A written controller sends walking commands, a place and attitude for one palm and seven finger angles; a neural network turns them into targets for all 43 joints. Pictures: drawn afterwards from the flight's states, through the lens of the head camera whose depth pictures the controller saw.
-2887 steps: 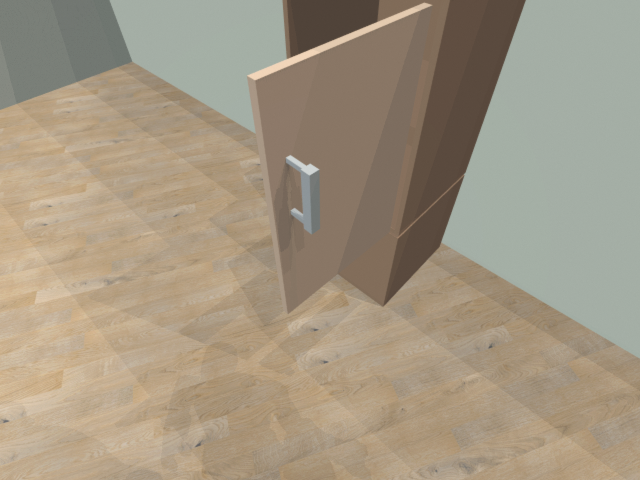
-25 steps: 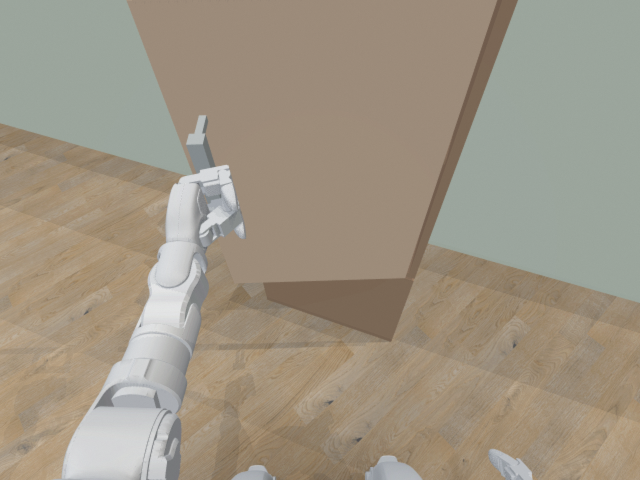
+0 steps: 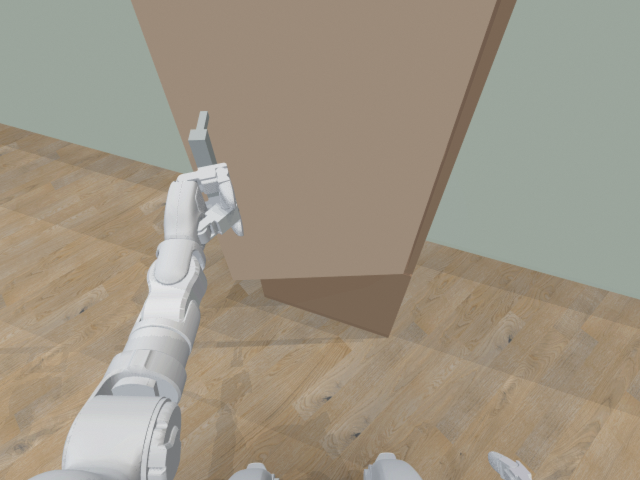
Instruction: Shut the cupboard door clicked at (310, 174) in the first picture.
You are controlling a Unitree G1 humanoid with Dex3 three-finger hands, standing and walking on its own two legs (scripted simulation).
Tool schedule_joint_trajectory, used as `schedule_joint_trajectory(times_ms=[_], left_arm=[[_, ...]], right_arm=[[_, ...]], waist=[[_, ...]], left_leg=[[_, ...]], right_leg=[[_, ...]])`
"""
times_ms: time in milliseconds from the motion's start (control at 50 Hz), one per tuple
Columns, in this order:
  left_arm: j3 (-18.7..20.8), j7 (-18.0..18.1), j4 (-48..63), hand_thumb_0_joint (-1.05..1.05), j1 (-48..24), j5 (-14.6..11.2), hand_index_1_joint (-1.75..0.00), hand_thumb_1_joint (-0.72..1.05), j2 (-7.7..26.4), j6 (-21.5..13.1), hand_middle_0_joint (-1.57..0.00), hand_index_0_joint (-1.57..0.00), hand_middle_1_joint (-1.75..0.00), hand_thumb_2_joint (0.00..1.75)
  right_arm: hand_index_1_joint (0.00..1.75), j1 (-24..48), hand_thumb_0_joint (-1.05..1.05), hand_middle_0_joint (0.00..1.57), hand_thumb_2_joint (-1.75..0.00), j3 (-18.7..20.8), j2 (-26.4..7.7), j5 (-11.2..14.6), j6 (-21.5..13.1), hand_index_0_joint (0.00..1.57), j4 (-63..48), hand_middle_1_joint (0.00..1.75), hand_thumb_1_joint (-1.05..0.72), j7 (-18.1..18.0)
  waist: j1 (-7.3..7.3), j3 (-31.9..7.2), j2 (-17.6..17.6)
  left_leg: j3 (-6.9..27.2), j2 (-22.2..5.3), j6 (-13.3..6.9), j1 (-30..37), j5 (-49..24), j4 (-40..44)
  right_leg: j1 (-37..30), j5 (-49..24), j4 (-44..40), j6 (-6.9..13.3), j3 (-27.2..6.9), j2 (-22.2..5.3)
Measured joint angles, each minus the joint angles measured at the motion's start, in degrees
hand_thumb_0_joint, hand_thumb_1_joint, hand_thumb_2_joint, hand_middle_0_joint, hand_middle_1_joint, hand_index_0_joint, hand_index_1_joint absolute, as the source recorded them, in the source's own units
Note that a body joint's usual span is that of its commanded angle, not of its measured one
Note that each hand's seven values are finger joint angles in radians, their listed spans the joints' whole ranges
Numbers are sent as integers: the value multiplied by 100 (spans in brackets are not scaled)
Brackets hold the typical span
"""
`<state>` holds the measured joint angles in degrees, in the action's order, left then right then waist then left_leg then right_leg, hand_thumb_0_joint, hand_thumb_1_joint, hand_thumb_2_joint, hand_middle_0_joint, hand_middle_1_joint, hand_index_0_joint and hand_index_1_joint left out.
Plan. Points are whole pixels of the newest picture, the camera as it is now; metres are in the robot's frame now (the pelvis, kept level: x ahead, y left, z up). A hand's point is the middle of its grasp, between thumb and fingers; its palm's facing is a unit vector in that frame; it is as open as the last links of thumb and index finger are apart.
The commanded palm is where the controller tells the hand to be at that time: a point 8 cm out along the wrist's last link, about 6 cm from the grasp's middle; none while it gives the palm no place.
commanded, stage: push the door shut along its arc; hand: left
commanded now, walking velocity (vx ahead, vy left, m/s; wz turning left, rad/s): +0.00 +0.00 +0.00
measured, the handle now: (211, 163) +0.52 +0.15 +0.08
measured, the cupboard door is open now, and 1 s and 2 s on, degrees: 22 11 0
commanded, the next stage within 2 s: pull the fist back off the door in 1.66 s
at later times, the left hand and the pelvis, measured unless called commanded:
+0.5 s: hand (245, 178) +0.49 +0.10 +0.09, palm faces -0.13 -0.99 -0.02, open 3.1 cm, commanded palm +0.48 +0.15 +0.09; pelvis +0.00 +0.00 -0.02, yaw +0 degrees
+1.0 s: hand (272, 144) +0.56 +0.07 +0.09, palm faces -0.26 -0.97 -0.02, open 3.1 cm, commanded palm +0.55 +0.12 +0.09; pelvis -0.01 +0.00 -0.03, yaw -1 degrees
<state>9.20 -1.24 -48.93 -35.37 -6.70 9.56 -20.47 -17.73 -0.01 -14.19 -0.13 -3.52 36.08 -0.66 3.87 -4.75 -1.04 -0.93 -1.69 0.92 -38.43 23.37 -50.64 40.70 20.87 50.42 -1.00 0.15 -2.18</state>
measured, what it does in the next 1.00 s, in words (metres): stands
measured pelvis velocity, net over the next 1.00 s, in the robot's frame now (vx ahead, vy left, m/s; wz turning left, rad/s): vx -0.01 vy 0.00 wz -0.02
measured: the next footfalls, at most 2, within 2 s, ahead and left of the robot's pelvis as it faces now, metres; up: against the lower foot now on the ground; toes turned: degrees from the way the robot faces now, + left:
none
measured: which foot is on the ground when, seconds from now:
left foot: down 0.00-1.00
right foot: down 0.00-1.00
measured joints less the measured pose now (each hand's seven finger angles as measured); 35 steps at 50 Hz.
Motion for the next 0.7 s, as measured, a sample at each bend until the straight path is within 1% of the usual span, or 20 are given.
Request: schedule_joint_trajectory(times_ms=[60,120,220,380,480,700], left_arm=[[15,-64,-228,2,-203,39,-150,90,56,-28,-130,-130,-150,90],[40,-161,-573,2,-524,71,-150,90,188,-32,-130,-130,-150,90],[177,-398,-982,2,-936,32,-150,90,386,-42,-131,-131,-150,90],[193,-620,-1349,2,-1371,-31,-150,90,568,-60,-130,-131,-150,90],[198,-721,-1599,2,-1704,-2,-150,90,733,-10,-130,-131,-150,90],[473,-985,-2164,2,-2486,128,-150,90,1146,155,-130,-130,-150,90]], right_arm=[[30,47,1,20,-90,-29,18,-3,5,20,-8,30,-90,-1],[30,84,1,20,-90,-61,22,3,12,20,1,30,-90,-15],[30,15,1,20,-90,-71,-1,-4,13,20,30,30,-90,-9],[30,-246,1,20,-90,-22,-83,-7,40,20,154,30,-90,27],[30,-361,1,20,-90,-17,-118,-20,46,20,211,30,-90,35],[30,-485,1,20,-90,-68,-186,-66,1,20,170,30,-90,54]], waist=[[24,-9,20],[82,3,26],[153,-26,34],[245,-44,-14],[365,-34,-36],[707,-32,-94]], left_leg=[[3,9,-8,-67,15,-53],[26,16,-13,-178,35,-135],[26,16,-20,-391,65,-250],[50,15,-29,-667,126,-427],[76,14,-27,-861,137,-522],[82,-39,-15,-1327,174,-744]], right_leg=[[63,16,50,-9,-1,-10],[153,32,110,-13,19,-17],[360,48,205,-18,13,-17],[609,92,339,-28,28,-18],[786,100,416,-24,48,-16],[1250,101,596,-8,42,38]])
